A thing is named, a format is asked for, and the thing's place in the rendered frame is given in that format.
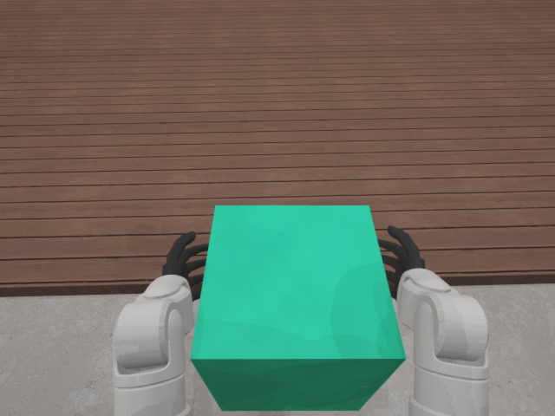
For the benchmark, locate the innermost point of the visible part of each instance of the left robot forearm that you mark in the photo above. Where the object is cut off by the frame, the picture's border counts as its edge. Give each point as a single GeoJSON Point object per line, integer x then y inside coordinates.
{"type": "Point", "coordinates": [149, 360]}

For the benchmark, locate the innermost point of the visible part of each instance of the carton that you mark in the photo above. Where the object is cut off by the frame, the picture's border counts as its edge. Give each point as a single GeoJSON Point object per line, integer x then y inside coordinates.
{"type": "Point", "coordinates": [295, 312]}

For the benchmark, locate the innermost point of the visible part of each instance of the robot right hand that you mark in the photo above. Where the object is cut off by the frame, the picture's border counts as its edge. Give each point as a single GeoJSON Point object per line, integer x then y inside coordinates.
{"type": "Point", "coordinates": [407, 253]}

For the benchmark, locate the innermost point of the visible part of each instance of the robot left hand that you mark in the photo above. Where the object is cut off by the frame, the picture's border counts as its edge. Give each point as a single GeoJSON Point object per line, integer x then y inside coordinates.
{"type": "Point", "coordinates": [177, 257]}

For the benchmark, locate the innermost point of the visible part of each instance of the right robot forearm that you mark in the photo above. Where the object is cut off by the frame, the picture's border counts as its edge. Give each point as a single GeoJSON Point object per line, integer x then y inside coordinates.
{"type": "Point", "coordinates": [451, 350]}

